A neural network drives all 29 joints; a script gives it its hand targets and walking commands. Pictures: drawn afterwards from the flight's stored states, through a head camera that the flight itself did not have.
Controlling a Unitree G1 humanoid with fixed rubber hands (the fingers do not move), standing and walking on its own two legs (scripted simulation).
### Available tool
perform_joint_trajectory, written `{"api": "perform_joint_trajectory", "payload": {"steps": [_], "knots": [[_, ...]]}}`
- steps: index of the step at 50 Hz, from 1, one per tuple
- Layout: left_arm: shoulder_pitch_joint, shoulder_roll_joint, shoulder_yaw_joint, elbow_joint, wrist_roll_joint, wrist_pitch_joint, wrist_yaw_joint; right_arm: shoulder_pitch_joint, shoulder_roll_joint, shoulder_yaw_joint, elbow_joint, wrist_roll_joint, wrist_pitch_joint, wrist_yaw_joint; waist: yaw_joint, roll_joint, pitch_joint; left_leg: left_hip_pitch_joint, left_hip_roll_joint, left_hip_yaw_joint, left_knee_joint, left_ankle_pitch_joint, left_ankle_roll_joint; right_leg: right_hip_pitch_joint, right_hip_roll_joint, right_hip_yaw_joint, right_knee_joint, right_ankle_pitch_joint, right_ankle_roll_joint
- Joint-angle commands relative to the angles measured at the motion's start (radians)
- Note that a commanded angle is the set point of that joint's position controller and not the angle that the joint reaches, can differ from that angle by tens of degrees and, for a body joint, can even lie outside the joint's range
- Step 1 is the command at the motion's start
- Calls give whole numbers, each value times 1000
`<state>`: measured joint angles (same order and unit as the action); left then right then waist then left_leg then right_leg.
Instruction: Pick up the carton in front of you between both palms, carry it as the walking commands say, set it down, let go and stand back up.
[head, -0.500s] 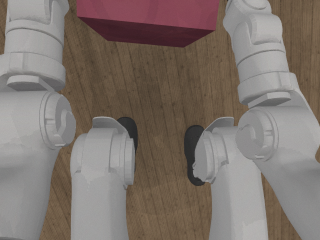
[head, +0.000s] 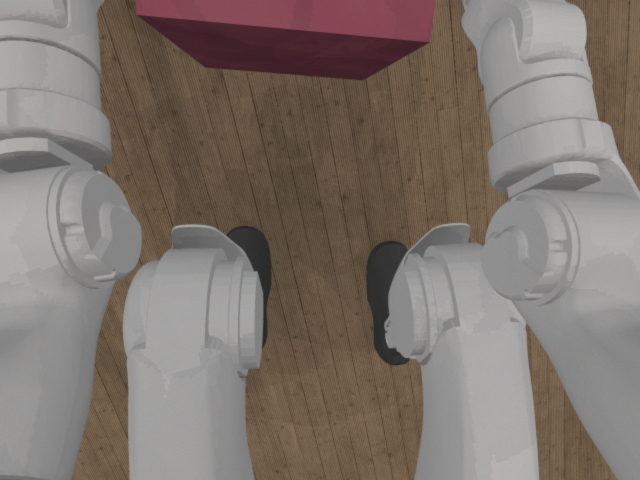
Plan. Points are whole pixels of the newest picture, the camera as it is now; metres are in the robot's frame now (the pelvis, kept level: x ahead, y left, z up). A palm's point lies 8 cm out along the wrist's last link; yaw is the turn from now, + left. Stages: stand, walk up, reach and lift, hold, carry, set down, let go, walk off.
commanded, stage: set down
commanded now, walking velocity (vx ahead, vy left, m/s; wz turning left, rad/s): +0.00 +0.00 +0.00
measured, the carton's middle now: out of the picture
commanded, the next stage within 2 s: let go in 1.50 s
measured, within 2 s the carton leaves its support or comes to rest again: neither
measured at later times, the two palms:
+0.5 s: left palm out of the picture +0.58 +0.26 -0.16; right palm out of the picture +0.58 -0.13 -0.17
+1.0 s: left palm out of the picture +0.58 +0.27 +0.00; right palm out of the picture +0.58 -0.12 +0.00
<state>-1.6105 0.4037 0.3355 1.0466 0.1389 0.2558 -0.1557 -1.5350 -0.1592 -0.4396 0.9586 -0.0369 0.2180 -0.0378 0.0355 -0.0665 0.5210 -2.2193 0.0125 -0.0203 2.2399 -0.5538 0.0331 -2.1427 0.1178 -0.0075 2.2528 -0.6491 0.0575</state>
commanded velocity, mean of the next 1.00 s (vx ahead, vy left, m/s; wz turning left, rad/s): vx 0.00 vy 0.00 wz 0.00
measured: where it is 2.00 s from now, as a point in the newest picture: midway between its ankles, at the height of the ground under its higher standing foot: (320, 317)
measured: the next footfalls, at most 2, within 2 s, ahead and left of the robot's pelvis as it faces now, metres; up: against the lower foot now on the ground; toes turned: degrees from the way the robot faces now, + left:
none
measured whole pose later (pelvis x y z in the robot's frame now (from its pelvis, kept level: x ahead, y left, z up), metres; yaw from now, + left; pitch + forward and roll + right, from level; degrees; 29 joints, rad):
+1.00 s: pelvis +0.01 +0.00 +0.11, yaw +1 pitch +43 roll -4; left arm -1.54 0.51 0.20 1.10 -0.03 0.21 -0.05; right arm -1.41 -0.20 -0.32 0.88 0.06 0.24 -0.18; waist -0.01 -0.03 0.17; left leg -2.10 -0.02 -0.04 1.83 -0.49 0.01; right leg -2.02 0.08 0.00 1.84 -0.57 0.04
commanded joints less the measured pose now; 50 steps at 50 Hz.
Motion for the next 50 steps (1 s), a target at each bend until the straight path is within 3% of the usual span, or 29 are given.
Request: {"api": "perform_joint_trajectory", "payload": {"steps": [1,8,10,13,15,17,21,25,30,33,37,41,50], "knots": [[-201,-700,-205,101,-30,37,-173,-351,631,230,44,29,30,155,19,61,-665,484,-70,-12,-197,60,22,203,41,-51,-186,43,-46],[-189,-547,-170,91,-6,1,-135,-301,487,197,33,10,-1,112,18,67,-705,525,-62,-9,-179,132,0,269,28,-62,-179,100,-19],[-159,-302,-109,70,-4,-32,-74,-231,253,137,26,-12,-26,56,9,76,-738,561,-52,-5,-177,170,-18,307,18,-69,-181,127,-7],[-179,164,-55,30,-53,-122,91,-176,-183,85,7,15,-92,-77,-2,88,-883,636,-38,-17,-172,278,-41,361,3,-64,-173,224,7],[-280,227,-99,16,-132,-163,148,-222,-239,111,10,73,-119,-114,-10,96,-1029,708,-31,-29,-145,400,-43,363,-7,-60,-152,325,12],[-341,255,-157,15,-209,-187,169,-253,-254,175,13,141,-134,-126,-4,102,-1159,761,-25,-32,-118,488,-36,363,-18,-61,-134,395,12],[-351,271,-248,48,-316,-195,163,-274,-221,299,-18,249,-134,-124,16,86,-1328,823,-16,-24,-117,529,-25,407,-28,-65,-136,427,3],[-318,290,-263,77,-344,-173,146,-274,-204,330,-87,283,-105,-135,22,79,-1443,861,-15,4,-141,500,-18,462,-25,-72,-172,412,-1],[-335,332,-231,-29,-309,-130,144,-276,-211,285,-209,245,-58,-176,12,93,-1647,909,-31,46,-206,473,-17,608,-3,-79,-251,422,-6],[-321,327,-204,-59,-278,-92,144,-241,-203,242,-211,209,-19,-194,1,118,-1622,892,-42,58,-268,426,-22,595,6,-81,-321,380,-10],[-257,265,-174,-2,-227,-75,125,-163,-161,174,-127,154,0,-180,-22,147,-1409,793,-43,47,-349,340,-29,460,4,-76,-400,298,-12],[-213,220,-147,16,-187,-78,105,-126,-131,127,-109,103,-9,-154,-31,144,-1344,762,-45,34,-426,326,-34,424,2,-76,-468,282,-9],[-225,245,-118,-88,-165,-52,109,-138,-158,130,-228,107,8,-142,-28,160,-1590,1018,-62,36,-570,442,-38,510,7,-94,-611,324,-2]]}}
